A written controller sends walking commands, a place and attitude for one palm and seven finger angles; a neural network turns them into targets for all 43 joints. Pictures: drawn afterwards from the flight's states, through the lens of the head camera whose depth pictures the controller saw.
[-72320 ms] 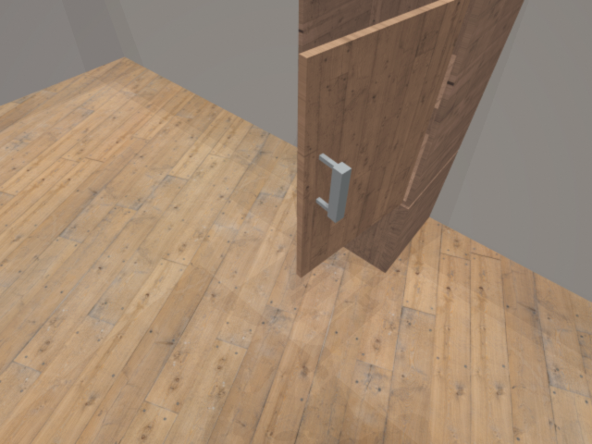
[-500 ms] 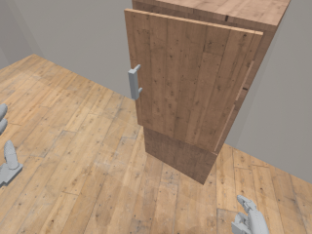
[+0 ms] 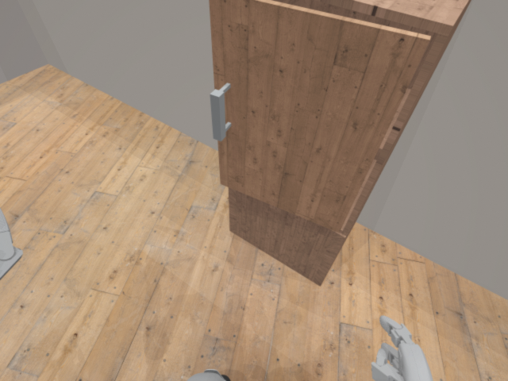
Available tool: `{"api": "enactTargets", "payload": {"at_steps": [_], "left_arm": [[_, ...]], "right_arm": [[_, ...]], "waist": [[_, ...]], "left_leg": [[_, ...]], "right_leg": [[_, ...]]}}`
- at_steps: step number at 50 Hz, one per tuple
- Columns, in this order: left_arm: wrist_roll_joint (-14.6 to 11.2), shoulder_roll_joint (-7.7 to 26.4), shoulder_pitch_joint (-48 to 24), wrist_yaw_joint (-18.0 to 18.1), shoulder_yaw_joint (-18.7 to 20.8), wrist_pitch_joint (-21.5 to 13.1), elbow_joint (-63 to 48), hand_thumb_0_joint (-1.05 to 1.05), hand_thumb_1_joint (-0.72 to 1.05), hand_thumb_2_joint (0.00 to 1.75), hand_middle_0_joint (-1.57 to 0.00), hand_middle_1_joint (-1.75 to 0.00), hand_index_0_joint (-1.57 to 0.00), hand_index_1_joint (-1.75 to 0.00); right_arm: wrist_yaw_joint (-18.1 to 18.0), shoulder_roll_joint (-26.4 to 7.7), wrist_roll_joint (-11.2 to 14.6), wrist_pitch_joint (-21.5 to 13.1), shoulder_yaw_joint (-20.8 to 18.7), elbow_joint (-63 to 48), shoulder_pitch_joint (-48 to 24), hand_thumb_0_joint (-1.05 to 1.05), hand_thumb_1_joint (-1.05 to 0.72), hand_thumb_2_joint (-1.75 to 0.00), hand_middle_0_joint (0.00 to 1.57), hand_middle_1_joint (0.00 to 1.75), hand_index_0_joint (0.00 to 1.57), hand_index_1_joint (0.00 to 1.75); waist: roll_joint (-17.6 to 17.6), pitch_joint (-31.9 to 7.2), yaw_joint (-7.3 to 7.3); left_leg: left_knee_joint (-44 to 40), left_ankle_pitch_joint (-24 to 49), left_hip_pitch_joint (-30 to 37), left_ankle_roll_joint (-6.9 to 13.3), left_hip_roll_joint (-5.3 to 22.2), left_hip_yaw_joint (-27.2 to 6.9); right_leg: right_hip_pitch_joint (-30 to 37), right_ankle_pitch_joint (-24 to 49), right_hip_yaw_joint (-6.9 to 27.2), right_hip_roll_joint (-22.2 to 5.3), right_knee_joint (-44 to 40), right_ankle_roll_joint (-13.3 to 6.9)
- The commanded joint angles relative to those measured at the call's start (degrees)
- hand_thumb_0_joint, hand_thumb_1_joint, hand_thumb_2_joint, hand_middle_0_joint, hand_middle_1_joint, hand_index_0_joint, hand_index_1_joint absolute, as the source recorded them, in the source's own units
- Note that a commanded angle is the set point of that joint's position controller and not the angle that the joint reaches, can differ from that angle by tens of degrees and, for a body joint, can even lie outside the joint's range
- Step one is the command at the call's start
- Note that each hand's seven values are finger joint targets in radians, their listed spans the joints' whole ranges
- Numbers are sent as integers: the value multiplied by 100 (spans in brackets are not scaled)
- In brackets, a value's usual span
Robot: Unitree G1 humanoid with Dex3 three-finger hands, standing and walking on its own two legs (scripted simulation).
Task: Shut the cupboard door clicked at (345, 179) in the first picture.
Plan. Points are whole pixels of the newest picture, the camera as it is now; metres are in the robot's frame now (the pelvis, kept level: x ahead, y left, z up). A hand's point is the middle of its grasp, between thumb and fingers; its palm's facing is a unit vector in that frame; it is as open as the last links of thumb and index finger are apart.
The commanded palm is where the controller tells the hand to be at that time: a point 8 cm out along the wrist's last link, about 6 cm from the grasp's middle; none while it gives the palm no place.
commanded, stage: step back with the hand held close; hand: left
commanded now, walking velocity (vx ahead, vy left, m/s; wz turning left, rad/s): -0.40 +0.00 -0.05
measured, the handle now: (223, 112) +0.73 +0.11 +0.00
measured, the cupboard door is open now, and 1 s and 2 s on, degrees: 8 8 8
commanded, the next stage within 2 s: stop stepping back and stand still in 0.48 s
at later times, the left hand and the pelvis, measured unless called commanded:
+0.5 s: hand out of the picture +0.16 +0.27 +0.18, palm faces +0.37 -0.82 -0.43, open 7.4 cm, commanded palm +0.10 +0.31 +0.19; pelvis -0.06 +0.01 +0.01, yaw -4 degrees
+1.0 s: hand out of the picture +0.09 +0.29 +0.18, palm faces +0.38 -0.85 -0.36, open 7.4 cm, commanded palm +0.02 +0.33 +0.19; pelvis -0.14 +0.04 +0.02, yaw -3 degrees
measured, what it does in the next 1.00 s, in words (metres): walks backwards: right foot, then left foot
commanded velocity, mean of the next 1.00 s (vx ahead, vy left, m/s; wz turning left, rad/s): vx -0.15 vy -0.01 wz -0.02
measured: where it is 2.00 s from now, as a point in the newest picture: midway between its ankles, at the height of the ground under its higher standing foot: outside the picture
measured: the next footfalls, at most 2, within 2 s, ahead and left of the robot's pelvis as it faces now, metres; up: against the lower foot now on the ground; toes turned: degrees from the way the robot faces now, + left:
right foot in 0.48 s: -0.15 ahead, -0.05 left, +0.00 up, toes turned -5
left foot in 0.80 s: -0.03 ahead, +0.16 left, +0.00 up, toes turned -2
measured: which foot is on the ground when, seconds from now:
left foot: down 0.00-0.66, up 0.68-0.78, down 0.80-1.00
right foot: down 0.00-0.24, up 0.26-0.46, down 0.48-1.00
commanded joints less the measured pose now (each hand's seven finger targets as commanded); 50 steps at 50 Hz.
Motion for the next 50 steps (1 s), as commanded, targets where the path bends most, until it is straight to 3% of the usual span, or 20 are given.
{"api": "enactTargets", "payload": {"at_steps": [1, 4, 6, 8, 10, 12, 14, 16, 19, 21, 25, 27, 30, 32, 34, 38, 41, 43, 45, 50], "left_arm": [[-82, 1038, 52, 93, 630, -405, -1395, 0, 90, 90, -20, -30, -20, -30], [-82, 1244, -96, 258, 663, -333, -1462, 0, 90, 90, -20, -30, -20, -30], [-55, 1149, -83, 312, 533, -220, -1268, 0, 90, 90, -20, -30, -20, -30], [-39, 1222, -211, 317, 586, -193, -1153, 0, 90, 90, -20, -30, -20, -30], [-31, 1208, -244, 283, 598, -213, -1103, 0, 90, 90, -20, -30, -20, -30], [-56, 1099, -58, 197, 677, -313, -1036, 0, 90, 90, -20, -30, -20, -30], [-13, 1020, -257, 100, 697, -317, -1199, 0, 90, 90, -20, -30, -20, -30], [-32, 826, -95, 48, 549, -321, -1327, 0, 90, 90, -20, -30, -20, -30], [-77, 775, 9, 28, 411, -323, -1596, 0, 90, 90, -20, -30, -20, -30], [-146, 785, -99, 9, 307, -376, -1735, 0, 90, 90, -20, -30, -20, -30], [-147, 1089, -206, 0, 545, -417, -1726, 0, 90, 90, -20, -30, -20, -30], [-196, 1198, -184, -2, 621, -342, -1823, 0, 90, 90, -20, -30, -20, -30], [-366, 1293, 783, -38, 855, -134, -1330, 0, 90, 90, -20, -30, -20, -30], [-391, 1302, 886, 38, 826, -10, -1134, 0, 90, 90, -20, -30, -20, -30], [-305, 1496, 589, 189, 1008, 144, -1052, 0, 90, 90, -20, -30, -20, -30], [-13, 877, -716, 273, 190, 251, -185, 0, 90, 90, -20, -30, -20, -30], [53, 812, -1138, 229, -6, 112, -442, 0, 90, 90, -20, -30, -20, -30], [-10, 796, -918, 193, 38, 31, -1103, 0, 90, 90, -20, -30, -20, -30], [28, 936, -1022, 215, 220, -68, -1665, 0, 90, 90, -20, -30, -20, -30], [-41, 812, 413, 204, 363, 108, -1495, 0, 90, 90, -20, -30, -20, -30]], "right_arm": [[18, -739, 31, -291, -358, -856, -480, 0, -90, -90, 20, 30, 20, 30], [29, -647, -36, -184, -377, -637, -341, 0, -90, -90, 20, 30, 20, 30], [5, -523, -41, -43, -314, -636, -411, 0, -90, -90, 20, 30, 20, 30], [-53, -553, -26, 27, -309, -651, -490, 0, -90, -90, 20, 30, 20, 30], [-139, -708, 10, 15, -346, -681, -542, 0, -90, -90, 20, 30, 20, 30], [-138, -860, 39, -84, -374, -816, -597, 0, -90, -90, 20, 30, 20, 30], [-134, -870, -79, -172, -415, -811, -706, 0, -90, -90, 20, 30, 20, 30], [-42, -809, -65, -260, -441, -773, -560, 0, -90, -90, 20, 30, 20, 30], [41, -807, -97, -406, -415, -642, -471, 0, -90, -90, 20, 30, 20, 30], [53, -773, -132, -458, -354, -464, -387, 0, -90, -90, 20, 30, 20, 30], [36, -717, -172, -393, -366, -310, -308, 0, -90, -90, 20, 30, 20, 30], [46, -637, -44, -290, -391, -481, -335, 0, -90, -90, 20, 30, 20, 30], [44, -555, 98, -124, -309, -829, -542, 0, -90, -90, 20, 30, 20, 30], [12, -571, 99, 17, -253, -879, -633, 0, -90, -90, 20, 30, 20, 30], [-50, -692, -40, 112, -288, -718, -566, 0, -90, -90, 20, 30, 20, 30], [-167, -768, 1, -17, -180, -568, -275, 0, -90, -90, 20, 30, 20, 30], [-229, -929, 66, -302, -291, -600, -322, 0, -90, -90, 20, 30, 20, 30], [-176, -793, 35, -442, -191, -559, -212, 0, -90, -90, 20, 30, 20, 30], [-137, -748, -43, -606, -199, -528, -250, 0, -90, -90, 20, 30, 20, 30], [16, -640, -100, -594, -204, -599, -193, 0, -90, -90, 20, 30, 20, 30]], "waist": [[-154, -989, 101], [-592, -943, 23], [-797, -865, -12], [-661, -581, -10], [38, -468, 31], [1091, -724, 87], [1443, -688, 171], [869, -849, 173], [1171, -988, 145], [1179, -1305, 133], [921, -2155, 129], [368, -2523, 57], [-255, -1912, 64], [-410, -862, 22], [-392, -129, 1], [-560, 855, -120], [28, 675, -10], [1242, 86, -55], [1348, -164, 29], [992, -923, 82]], "left_leg": [[-610, -1849, 53, -39, 438, -467], [763, -1215, 1112, -348, 31, -58], [928, -935, 980, -357, 22, -123], [321, -635, 1003, -284, 105, -211], [-691, 156, 936, -155, 423, -498], [-2020, -1421, -173, 242, 1259, -1408], [-2582, -2597, -1049, 567, 1806, -1997], [-2155, -2101, -446, 538, 1678, -1644], [-2001, -1439, 442, 344, 1425, -1340], [-1683, 95, 1507, 137, 1330, -1183], [-831, 3177, 2923, -33, 1103, -581], [-442, 3552, 3392, -79, 867, -116], [-285, 1351, 2621, -151, 587, 61], [543, -913, 2003, -392, 56, 132], [1774, -1182, 1502, -486, -48, -240], [146, -1159, 916, -175, 276, -420], [-810, -821, 1213, -10, 422, -751], [-2373, -2463, 1039, -57, 810, -1910], [-3021, -3552, 866, -91, 1135, -2416], [-2334, -2447, 830, -358, 580, -854]], "right_leg": [[656, 569, 1033, -742, -722, -261], [-623, 709, 1807, -1729, -1557, -736], [-463, 1681, 1572, -1830, -1418, -748], [-519, 1598, 1187, -1501, -1249, -518], [-264, 1204, 587, -718, -837, -165], [983, 349, 43, 63, 385, 79], [1495, -247, 124, 196, 1441, 83], [1134, -513, 150, 132, 1186, 32], [863, -578, -21, 118, 114, -15], [587, -333, -84, 46, -861, -52], [571, 1575, 56, -171, -1154, -18], [493, 2765, 44, -262, -978, 188], [206, 2243, 160, -686, -1161, 222], [-934, -301, 910, -1400, -2066, -304], [-1787, -1897, 1676, -1994, -2559, -1050], [-1062, -1266, 740, -1356, -1874, -497], [-375, -295, 363, -659, -1363, -228], [326, -649, -157, -70, -282, 4], [527, -704, 4, 41, 244, 35], [1650, -457, -348, 74, -1053, -192]]}}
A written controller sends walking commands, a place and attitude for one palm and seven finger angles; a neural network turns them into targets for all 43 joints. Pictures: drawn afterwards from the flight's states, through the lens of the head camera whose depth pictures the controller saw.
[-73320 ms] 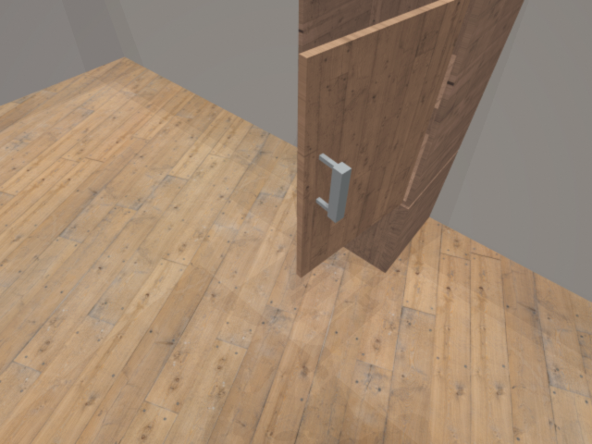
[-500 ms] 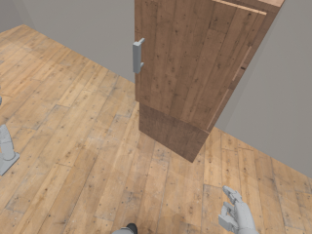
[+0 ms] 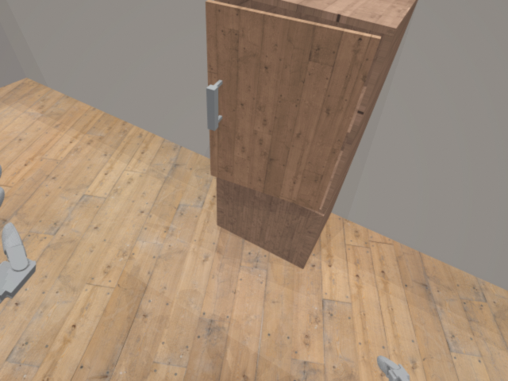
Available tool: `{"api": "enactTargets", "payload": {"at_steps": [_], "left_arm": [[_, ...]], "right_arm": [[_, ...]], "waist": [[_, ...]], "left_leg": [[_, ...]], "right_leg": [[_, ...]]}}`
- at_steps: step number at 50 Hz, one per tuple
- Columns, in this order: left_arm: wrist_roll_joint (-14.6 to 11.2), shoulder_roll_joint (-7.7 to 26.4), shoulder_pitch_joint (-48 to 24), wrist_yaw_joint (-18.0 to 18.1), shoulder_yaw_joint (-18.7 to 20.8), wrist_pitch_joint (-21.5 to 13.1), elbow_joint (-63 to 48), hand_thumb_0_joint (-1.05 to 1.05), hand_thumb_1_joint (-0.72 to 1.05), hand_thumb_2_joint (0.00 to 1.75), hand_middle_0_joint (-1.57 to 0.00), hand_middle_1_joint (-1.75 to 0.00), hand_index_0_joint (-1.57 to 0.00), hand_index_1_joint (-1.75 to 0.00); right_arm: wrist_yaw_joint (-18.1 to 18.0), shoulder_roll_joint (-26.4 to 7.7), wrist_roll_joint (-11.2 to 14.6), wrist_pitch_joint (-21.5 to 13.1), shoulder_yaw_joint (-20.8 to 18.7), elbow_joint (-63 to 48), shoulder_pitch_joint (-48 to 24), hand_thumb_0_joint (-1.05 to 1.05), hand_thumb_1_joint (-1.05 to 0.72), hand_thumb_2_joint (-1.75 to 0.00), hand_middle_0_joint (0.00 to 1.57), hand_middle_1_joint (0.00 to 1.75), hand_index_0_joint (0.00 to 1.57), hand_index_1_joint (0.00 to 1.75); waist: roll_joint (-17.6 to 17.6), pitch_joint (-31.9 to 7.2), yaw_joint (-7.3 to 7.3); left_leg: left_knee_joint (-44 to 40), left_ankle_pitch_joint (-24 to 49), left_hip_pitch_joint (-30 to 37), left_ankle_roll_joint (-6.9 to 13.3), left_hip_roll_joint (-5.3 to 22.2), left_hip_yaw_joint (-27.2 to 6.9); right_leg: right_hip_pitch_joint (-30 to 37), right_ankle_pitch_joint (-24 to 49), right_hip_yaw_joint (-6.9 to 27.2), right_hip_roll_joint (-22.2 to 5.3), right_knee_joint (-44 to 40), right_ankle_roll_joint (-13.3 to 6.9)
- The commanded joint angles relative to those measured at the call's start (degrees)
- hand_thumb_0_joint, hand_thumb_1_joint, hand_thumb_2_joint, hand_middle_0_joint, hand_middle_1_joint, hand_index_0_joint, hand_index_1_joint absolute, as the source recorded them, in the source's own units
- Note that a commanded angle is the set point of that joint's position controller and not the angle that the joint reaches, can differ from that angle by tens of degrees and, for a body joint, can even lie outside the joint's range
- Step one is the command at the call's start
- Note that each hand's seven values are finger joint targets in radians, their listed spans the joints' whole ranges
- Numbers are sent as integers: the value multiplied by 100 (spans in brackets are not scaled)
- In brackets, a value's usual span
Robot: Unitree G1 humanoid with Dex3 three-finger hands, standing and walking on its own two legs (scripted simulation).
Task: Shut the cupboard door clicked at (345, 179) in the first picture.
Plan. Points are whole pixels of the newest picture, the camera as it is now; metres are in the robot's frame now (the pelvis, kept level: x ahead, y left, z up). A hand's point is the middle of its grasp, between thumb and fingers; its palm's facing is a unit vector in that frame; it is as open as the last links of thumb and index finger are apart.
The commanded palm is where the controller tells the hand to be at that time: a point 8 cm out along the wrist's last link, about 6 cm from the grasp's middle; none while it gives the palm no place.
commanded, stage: stop stepping back and stand still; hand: left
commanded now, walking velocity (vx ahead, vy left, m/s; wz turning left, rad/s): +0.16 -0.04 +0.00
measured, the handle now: (216, 105) +0.86 +0.12 -0.02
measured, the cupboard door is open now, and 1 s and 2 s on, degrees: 8 8 8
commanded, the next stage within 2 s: let the arm hang, fingers relaxed in 0.62 s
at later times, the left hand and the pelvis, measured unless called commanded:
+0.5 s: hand (20, 251) +0.22 +0.28 +0.17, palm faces +0.42 -0.81 -0.41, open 7.4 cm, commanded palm +0.16 +0.32 +0.18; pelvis +0.01 +0.02 +0.00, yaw +0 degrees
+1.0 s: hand out of the picture +0.05 +0.20 -0.17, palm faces +0.00 -0.99 -0.16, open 7.3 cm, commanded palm none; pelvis -0.02 +0.03 -0.01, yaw +1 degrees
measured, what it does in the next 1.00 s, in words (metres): stands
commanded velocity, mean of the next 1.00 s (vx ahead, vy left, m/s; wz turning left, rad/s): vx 0.02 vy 0.00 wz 0.00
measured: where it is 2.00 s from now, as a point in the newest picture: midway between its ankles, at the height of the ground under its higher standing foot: outside the picture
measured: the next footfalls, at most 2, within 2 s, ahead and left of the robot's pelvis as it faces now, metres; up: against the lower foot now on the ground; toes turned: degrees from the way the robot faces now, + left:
none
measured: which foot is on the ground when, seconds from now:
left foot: down 0.00-1.00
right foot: down 0.00-1.00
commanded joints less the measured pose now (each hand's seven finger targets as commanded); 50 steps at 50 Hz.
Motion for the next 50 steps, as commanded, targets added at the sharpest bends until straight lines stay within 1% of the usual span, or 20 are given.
{"api": "enactTargets", "payload": {"at_steps": [1, 3, 4, 5, 7, 9, 12, 14, 17, 19, 23, 34, 35, 36, 37, 38, 41, 43, 47, 50], "left_arm": [[-13, 1266, 414, 60, 787, -425, -1503, 0, 90, 90, -20, -30, -20, -30], [-64, 1344, 289, 76, 897, -369, -1233, 0, 90, 90, -20, -30, -20, -30], [-90, 1437, 374, 84, 1019, -308, -1084, 0, 90, 90, -20, -30, -20, -30], [-114, 1211, 428, 87, 830, -215, -825, 0, 90, 90, -20, -30, -20, -30], [-96, 1108, 104, 130, 658, -122, -643, 0, 90, 90, -20, -30, -20, -30], [-42, 1136, -672, 145, 506, -189, -658, 0, 90, 90, -20, -30, -20, -30], [59, 1074, -989, 137, 295, -230, -566, 0, 90, 90, -20, -30, -20, -30], [52, 1237, -1243, 106, 371, -314, -1002, 0, 90, 90, -20, -30, -20, -30], [52, 1216, -1016, 49, 454, -416, -1345, 0, 90, 90, -20, -30, -20, -30], [72, 1442, -801, 84, 742, -519, -1581, 0, 90, 90, -20, -30, -20, -30], [-15, 1192, 38, 78, 761, -518, -1218, 0, 90, 90, -20, -30, -20, -30], [-56, 1313, -177, 48, 690, -336, -1014, 0, 90, 90, -20, -30, -20, -30], [-52, 1168, -223, 43, 542, -335, -1013, 0, 90, 90, -20, -30, -20, -30], [257, 180, -481, -742, -1862, 502, 3067, 0, 90, 90, -20, -30, -20, -30], [354, 96, -504, -869, -1711, 931, 3355, 0, 90, 90, -20, -30, -20, -30], [376, -59, -669, -910, -1800, 1010, 3586, 0, 90, 90, -20, -30, -20, -30], [423, 55, -1099, -960, -1897, 999, 4507, 0, 90, 90, -20, -30, -20, -30], [433, 62, -1327, -944, -1965, 1001, 5244, 0, 90, 90, -20, -30, -20, -30], [400, -103, -1413, -875, -2134, 1067, 6632, 0, 90, 90, -20, -30, -20, -30], [386, -203, -1108, -873, -2143, 1045, 7484, 0, 90, 90, -20, -30, -20, -30]], "right_arm": [[45, -811, -71, -264, -282, -1030, -798, 0, -90, -90, 20, 30, 20, 30], [43, -807, -124, -105, -294, -986, -745, 0, -90, -90, 20, 30, 20, 30], [51, -814, -116, -44, -349, -962, -748, 0, -90, -90, 20, 30, 20, 30], [40, -786, -96, 70, -357, -932, -706, 0, -90, -90, 20, 30, 20, 30], [50, -800, -20, 230, -315, -929, -774, 0, -90, -90, 20, 30, 20, 30], [56, -841, 26, 198, -284, -900, -902, 0, -90, -90, 20, 30, 20, 30], [-21, -850, 42, 90, -250, -843, -921, 0, -90, -90, 20, 30, 20, 30], [-69, -960, 104, -13, -323, -983, -1040, 0, -90, -90, 20, 30, 20, 30], [-37, -834, 60, -87, -216, -1000, -1002, 0, -90, -90, 20, 30, 20, 30], [-31, -852, 26, -174, -248, -992, -970, 0, -90, -90, 20, 30, 20, 30], [49, -823, 71, -98, -289, -1054, -861, 0, -90, -90, 20, 30, 20, 30], [-9, -828, 119, 139, -265, -1156, -979, 0, -90, -90, 20, 30, 20, 30], [-14, -792, 120, 138, -239, -1151, -963, 0, -90, -90, 20, 30, 20, 30], [493, -1781, 251, -213, -428, -375, -1417, 0, -90, -90, 20, 30, 20, 30], [530, -1601, 107, 34, -536, -113, -922, 0, -90, -90, 20, 30, 20, 30], [513, -1472, 46, 177, -459, -62, -753, 0, -90, -90, 20, 30, 20, 30], [471, -1469, -33, 419, -328, -16, -797, 0, -90, -90, 20, 30, 20, 30], [466, -1394, -84, 538, -294, 146, -781, 0, -90, -90, 20, 30, 20, 30], [451, -1075, -140, 733, -188, 690, -582, 0, -90, -90, 20, 30, 20, 30], [401, -981, -121, 741, -182, 1104, -454, 0, -90, -90, 20, 30, 20, 30]], "waist": [[1270, -655, 208], [824, -548, 151], [266, -648, 165], [-237, -311, 123], [-731, 273, 134], [-482, 466, 109], [210, 439, 133], [581, 234, 191], [1183, 69, 199], [1056, -236, 253], [812, -760, 232], [494, -584, 206], [521, -531, 192], [600, 166, 117], [570, -199, 165], [393, -156, 197], [-517, 43, 242], [-738, 188, 202], [210, 368, 147], [888, 306, 246]], "left_leg": [[-1150, -2221, -113, -304, 671, -675], [-398, -1907, -6, -280, 514, -411], [158, -1805, 232, -281, 404, -289], [933, -1551, 250, -271, 312, -208], [2079, -1181, -493, -215, 284, -150], [1825, -1242, -627, -164, 415, -237], [409, -574, 606, 8, 458, -143], [196, 180, 1021, 114, 808, -546], [-607, 8, 709, 242, 1128, -1419], [-485, 328, 814, 210, 1093, -1246], [74, 1024, 844, -13, 772, -474], [177, 924, 908, -45, 701, -331], [131, 878, 887, -50, 696, -362], [928, 1871, 440, 2, 764, -376], [823, 1437, 686, -38, 804, -293], [720, 950, 484, 49, 850, -447], [553, 473, 195, 202, 801, -797], [558, 177, 260, 158, 634, -783], [178, -226, 473, 67, 560, -776], [-304, -745, 286, 85, 622, -912]], "right_leg": [[829, 194, -180, -13, -941, -201], [375, -136, 266, -421, -1255, -424], [-47, -920, 712, -707, -1489, -588], [-678, -1515, 1291, -1128, -1828, -843], [-894, -1495, 2039, -1723, -2155, -1160], [-635, -499, 1730, -1745, -1826, -1072], [-799, 712, 689, -1007, -995, -449], [-765, 1390, 369, -596, -573, -86], [-372, 1089, -69, -220, -126, 89], [-98, 1231, 0, -274, -397, 58], [435, 2140, 194, -480, -713, -33], [138, 2409, 318, -615, -949, -15], [137, 2263, 259, -608, -946, -13], [-430, 2956, -146, -957, -168, -131], [-538, 2232, 174, -888, -310, -172], [-619, 1420, 64, -782, -290, -171], [-509, 767, 146, -713, -444, -239], [-597, 594, 364, -849, -696, -338], [-663, 157, 464, -829, -906, -355], [-194, 257, 371, -695, -905, -286]]}}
